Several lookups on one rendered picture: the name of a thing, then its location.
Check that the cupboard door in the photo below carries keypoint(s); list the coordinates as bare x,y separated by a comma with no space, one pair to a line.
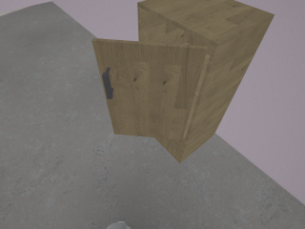
154,85

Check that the handle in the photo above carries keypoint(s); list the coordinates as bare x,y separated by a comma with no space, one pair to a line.
107,83

